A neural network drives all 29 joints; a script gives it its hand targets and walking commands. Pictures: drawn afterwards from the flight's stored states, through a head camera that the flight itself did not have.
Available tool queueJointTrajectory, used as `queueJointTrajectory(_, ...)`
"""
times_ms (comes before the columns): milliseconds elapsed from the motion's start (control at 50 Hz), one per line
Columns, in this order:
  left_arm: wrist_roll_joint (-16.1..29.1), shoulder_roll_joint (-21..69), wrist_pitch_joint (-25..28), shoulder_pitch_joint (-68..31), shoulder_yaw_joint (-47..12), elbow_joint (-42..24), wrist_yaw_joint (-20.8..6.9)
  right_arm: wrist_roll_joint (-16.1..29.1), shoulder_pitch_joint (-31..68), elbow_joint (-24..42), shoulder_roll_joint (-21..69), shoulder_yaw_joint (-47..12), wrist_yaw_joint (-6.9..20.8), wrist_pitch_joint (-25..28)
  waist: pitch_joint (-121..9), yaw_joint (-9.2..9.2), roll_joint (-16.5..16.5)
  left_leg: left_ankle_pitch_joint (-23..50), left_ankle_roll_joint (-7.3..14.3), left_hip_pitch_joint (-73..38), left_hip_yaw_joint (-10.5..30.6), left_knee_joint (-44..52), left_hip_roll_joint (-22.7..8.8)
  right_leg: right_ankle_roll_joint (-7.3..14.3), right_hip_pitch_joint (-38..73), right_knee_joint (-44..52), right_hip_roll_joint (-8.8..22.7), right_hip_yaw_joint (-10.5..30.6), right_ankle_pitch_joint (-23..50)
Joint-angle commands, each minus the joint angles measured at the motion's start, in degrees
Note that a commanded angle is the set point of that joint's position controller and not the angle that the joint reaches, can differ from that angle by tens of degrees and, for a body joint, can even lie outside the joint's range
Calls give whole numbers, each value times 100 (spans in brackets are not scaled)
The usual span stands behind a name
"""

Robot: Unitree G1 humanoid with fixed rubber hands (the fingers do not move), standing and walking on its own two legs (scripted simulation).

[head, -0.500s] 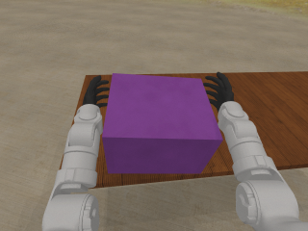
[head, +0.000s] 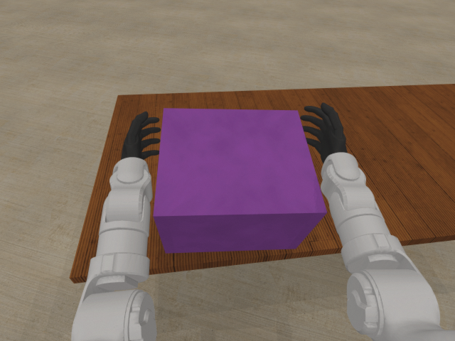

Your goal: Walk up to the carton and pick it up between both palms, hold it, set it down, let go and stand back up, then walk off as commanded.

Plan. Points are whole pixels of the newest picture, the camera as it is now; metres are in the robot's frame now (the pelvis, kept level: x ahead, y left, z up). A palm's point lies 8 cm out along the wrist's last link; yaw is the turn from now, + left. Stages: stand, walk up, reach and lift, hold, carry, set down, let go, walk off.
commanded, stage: set down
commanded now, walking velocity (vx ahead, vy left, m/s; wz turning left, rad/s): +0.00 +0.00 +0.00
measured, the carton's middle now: (232, 181) +0.39 +0.03 +0.09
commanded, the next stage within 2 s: none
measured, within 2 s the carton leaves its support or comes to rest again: neither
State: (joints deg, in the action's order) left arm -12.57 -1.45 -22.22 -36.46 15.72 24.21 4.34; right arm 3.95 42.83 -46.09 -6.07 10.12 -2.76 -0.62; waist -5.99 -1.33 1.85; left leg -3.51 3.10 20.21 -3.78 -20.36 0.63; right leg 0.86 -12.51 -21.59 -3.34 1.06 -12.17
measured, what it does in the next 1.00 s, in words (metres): stands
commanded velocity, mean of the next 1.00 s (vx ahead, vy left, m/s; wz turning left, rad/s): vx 0.00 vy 0.00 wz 0.00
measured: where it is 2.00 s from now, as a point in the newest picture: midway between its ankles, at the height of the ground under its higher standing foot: outside the picture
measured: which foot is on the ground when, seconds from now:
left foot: down 0.00-1.00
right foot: down 0.00-1.00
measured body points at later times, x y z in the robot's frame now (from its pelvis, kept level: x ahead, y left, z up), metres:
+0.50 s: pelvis +0.00 +0.00 +0.00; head -0.01 +0.02 +0.45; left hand +0.39 +0.20 +0.14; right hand +0.43 -0.14 +0.16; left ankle +0.08 +0.08 -0.74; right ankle -0.01 -0.11 -0.74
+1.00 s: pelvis +0.02 -0.01 +0.00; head +0.04 +0.00 +0.45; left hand +0.41 +0.20 +0.10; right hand +0.45 -0.15 +0.12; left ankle +0.08 +0.08 -0.74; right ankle -0.01 -0.11 -0.74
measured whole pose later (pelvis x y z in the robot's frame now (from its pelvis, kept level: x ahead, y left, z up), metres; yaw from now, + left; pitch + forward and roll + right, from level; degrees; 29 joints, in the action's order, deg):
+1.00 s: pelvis +0.02 -0.01 +0.00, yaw +0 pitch +5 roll +0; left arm -12.6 1.2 -13.7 -34.4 20.2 29.2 4.3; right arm 0.3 42.9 -50.4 -5.5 12.5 -0.2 2.9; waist -3.5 -3.3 1.9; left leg -5.0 2.4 20.2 -3.8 -20.3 0.6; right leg 2.0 -12.5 -21.6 -3.4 1.1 -13.7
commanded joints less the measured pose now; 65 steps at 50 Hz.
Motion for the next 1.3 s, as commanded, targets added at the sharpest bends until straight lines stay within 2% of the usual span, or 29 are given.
queueJointTrajectory(0,469,2858,455,-3057,-2146,-1213,-729,208,3474,1319,2792,-2231,810,237,-2735,-567,-185,1540,-405,-4210,405,53,-464,-130,-149,832,243,-328,987)
queueJointTrajectory(80,238,2661,302,-2773,-1640,-913,-917,118,3473,1218,2770,-2198,794,119,-2355,-762,30,1225,-207,-3850,266,169,-381,-219,-3,839,333,-249,836)
queueJointTrajectory(120,209,2681,311,-2922,-1587,-929,-962,70,3571,1220,2780,-2110,820,121,-2385,-774,47,1135,-193,-3766,243,209,-355,-241,7,821,334,-264,766)
queueJointTrajectory(160,227,2739,363,-3065,-1611,-934,-964,43,3681,1221,2794,-2026,868,155,-2473,-785,-42,1064,-226,-3738,249,226,-363,-230,-31,792,333,-284,690)
queueJointTrajectory(200,261,2805,467,-3196,-1745,-1061,-920,48,3733,1301,2809,-2043,930,230,-2799,-809,-154,1257,-317,-3891,265,151,-385,-182,-99,775,292,-332,732)
queueJointTrajectory(240,346,2963,566,-3261,-1987,-1144,-840,50,3747,1355,2782,-2025,981,312,-3068,-740,-270,1412,-415,-4049,302,83,-413,-120,-244,760,228,-397,776)
queueJointTrajectory(260,333,2978,637,-3351,-1998,-1159,-803,19,3776,1296,2808,-2008,1013,356,-3158,-777,-333,1446,-456,-4060,299,52,-422,-109,-288,755,228,-401,744)
queueJointTrajectory(280,369,3010,676,-3349,-2035,-1086,-768,-15,3742,1245,2755,-1949,1028,380,-3145,-726,-291,1387,-468,-4122,333,71,-448,-83,-358,788,204,-415,689)
queueJointTrajectory(320,339,2979,768,-3388,-1986,-922,-705,-103,3697,1065,2738,-1829,1095,413,-3185,-786,-266,1159,-490,-4042,345,123,-477,-43,-497,815,184,-415,474)
queueJointTrajectory(420,111,2764,804,-3317,-1551,-347,-692,-346,3504,417,2552,-1448,1216,364,-2382,-883,-215,357,-395,-3612,297,380,-523,4,-570,914,232,-367,-154)
queueJointTrajectory(520,-2,2698,802,-3281,-1322,-156,-731,-474,3462,267,2553,-1234,1315,340,-2123,-978,-212,30,-339,-3300,230,503,-519,-10,-568,920,254,-345,-404)
queueJointTrajectory(620,119,2879,1051,-3582,-1502,-268,-592,-481,3545,294,2686,-1216,1399,532,-2675,-982,-279,263,-423,-3318,252,436,-534,15,-666,874,211,-390,-211)
queueJointTrajectory(660,163,2963,1191,-3534,-1571,-314,-505,-452,3621,356,2752,-1349,1419,635,-3006,-1089,-259,628,-469,-3381,241,342,-546,35,-711,839,175,-405,-8)
queueJointTrajectory(700,251,3081,1321,-3592,-1759,-374,-407,-437,3643,439,2779,-1404,1425,747,-3355,-1048,-328,889,-537,-3455,284,242,-557,51,-829,814,158,-422,144)
queueJointTrajectory(720,190,3030,1365,-3548,-1648,-263,-380,-464,3623,372,2781,-1402,1439,767,-3353,-1150,-339,955,-533,-3386,232,222,-557,68,-876,823,158,-409,117)
queueJointTrajectory(760,228,3040,1405,-3383,-1657,-206,-362,-497,3499,322,2748,-1422,1413,775,-3264,-1135,-289,1224,-525,-3397,225,173,-564,74,-862,812,135,-403,283)
queueJointTrajectory(780,192,2958,1398,-3305,-1553,-112,-373,-491,3500,292,2738,-1440,1399,757,-3171,-1198,-243,1186,-490,-3341,184,178,-555,58,-828,828,147,-372,291)
queueJointTrajectory(800,116,2895,1367,-3231,-1432,59,-404,-554,3390,115,2675,-1333,1395,715,-2937,-1172,-222,1014,-465,-3228,193,230,-561,60,-780,844,187,-351,207)
queueJointTrajectory(880,22,2834,1278,-2896,-1232,135,-550,-643,3137,21,2675,-1281,1346,604,-2549,-1143,-105,1124,-356,-3098,94,256,-516,-11,-624,841,216,-321,367)
queueJointTrajectory(920,40,2846,1294,-2895,-1199,63,-605,-653,3072,31,2715,-1292,1320,596,-2527,-1124,-80,1343,-340,-3033,59,214,-494,-52,-490,805,232,-299,609)
queueJointTrajectory(940,6,2857,1292,-2805,-1164,71,-621,-642,3091,43,2712,-1312,1320,605,-2549,-1170,-115,1435,-339,-3019,44,192,-487,-56,-519,781,233,-304,657)
queueJointTrajectory(1000,85,2970,1398,-2905,-1286,-92,-615,-636,3100,134,2844,-1357,1292,672,-3028,-1158,-158,1989,-388,-3070,28,23,-459,-61,-466,697,230,-308,1150)
queueJointTrajectory(1060,103,3056,1520,-2730,-1376,-163,-596,-614,3097,306,2969,-1554,1269,772,-3273,-1224,-156,2617,-421,-3189,21,-159,-447,-68,-465,628,224,-297,1679)
queueJointTrajectory(1160,72,3105,1726,-2842,-1356,18,-559,-777,3107,180,3072,-1483,1273,841,-3258,-1253,-157,2669,-452,-2995,-16,-211,-437,-44,-591,608,245,-276,1737)
queueJointTrajectory(1240,-69,2983,1777,-2827,-1016,355,-613,-904,3047,6,3136,-1313,1308,800,-2996,-1346,-57,2066,-341,-2606,-107,-45,-416,-76,-472,612,295,-219,1586)
queueJointTrajectory(1280,-104,2979,1775,-2783,-953,449,-633,-945,2979,-70,3134,-1253,1317,766,-2841,-1335,-74,1971,-329,-2574,-116,2,-414,-79,-496,624,293,-226,1519)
